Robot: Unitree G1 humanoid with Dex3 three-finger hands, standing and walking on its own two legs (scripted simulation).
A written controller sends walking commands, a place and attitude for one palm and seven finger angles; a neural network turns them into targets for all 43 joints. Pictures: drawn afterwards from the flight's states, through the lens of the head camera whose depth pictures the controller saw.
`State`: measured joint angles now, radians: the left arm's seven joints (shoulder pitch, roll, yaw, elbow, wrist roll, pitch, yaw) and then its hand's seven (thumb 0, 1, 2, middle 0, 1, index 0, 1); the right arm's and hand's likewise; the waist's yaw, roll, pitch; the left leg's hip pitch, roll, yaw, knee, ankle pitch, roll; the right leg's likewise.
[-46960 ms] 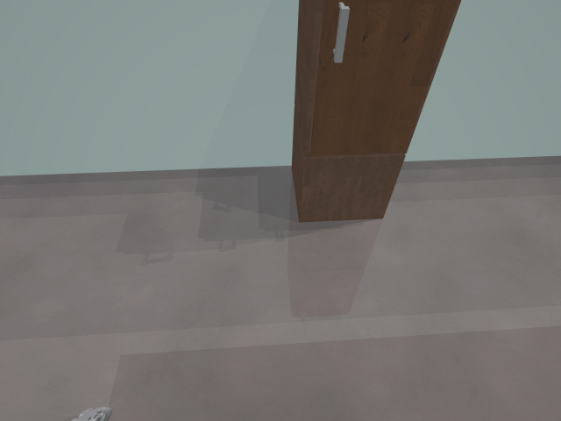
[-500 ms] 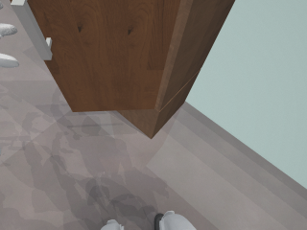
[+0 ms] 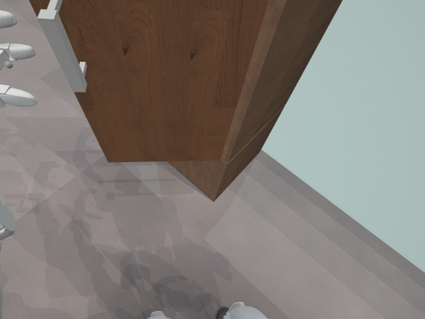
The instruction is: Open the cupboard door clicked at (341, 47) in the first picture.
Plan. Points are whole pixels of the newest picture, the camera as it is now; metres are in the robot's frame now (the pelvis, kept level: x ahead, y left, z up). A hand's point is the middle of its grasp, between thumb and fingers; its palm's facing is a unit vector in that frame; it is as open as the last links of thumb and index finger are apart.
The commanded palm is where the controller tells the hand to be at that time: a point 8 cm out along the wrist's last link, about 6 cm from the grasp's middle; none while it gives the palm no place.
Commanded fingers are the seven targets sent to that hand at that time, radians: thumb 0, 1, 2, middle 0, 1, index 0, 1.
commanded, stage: move the hooked fingers beside the handle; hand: left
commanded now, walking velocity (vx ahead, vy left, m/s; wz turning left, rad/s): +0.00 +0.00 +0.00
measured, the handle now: (68, 47) +0.55 +0.22 +0.14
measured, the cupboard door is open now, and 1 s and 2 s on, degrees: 46 46 45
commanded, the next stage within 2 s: slide the fingers in behind the handle in 0.44 s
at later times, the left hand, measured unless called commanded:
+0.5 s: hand (17, 65) +0.50 +0.27 +0.15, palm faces +0.02 -1.00 +0.00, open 14.0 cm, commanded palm +0.49 +0.32 +0.14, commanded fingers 0.00 -0.50 0.30 -0.30 -1.20 -0.30 -1.20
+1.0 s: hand (35, 64) +0.51 +0.26 +0.14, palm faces +0.00 -1.00 +0.02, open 14.0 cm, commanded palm +0.49 +0.29 +0.14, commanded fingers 0.00 -0.50 0.30 -0.30 -1.20 -0.30 -1.20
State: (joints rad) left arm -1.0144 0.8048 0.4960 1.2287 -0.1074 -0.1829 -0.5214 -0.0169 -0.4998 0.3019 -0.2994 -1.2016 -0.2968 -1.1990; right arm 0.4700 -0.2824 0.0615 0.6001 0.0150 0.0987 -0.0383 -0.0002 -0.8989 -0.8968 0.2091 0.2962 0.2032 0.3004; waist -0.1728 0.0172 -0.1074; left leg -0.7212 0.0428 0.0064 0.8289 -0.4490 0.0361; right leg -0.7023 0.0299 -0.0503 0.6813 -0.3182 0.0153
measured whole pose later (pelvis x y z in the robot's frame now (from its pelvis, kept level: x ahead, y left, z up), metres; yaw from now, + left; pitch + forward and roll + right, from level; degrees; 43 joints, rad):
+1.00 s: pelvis -0.01 +0.00 +0.00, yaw +0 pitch +20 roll -4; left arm -1.05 0.77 0.47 1.25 -0.08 -0.19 -0.45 -0.02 -0.50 0.30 -0.30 -1.20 -0.30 -1.20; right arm 0.48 -0.28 0.07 0.60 0.01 0.08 -0.04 0.00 -0.90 -0.90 0.21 0.30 0.20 0.30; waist -0.20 0.02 -0.10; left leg -0.75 0.05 0.01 0.84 -0.44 0.03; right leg -0.73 0.03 -0.05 0.70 -0.31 0.01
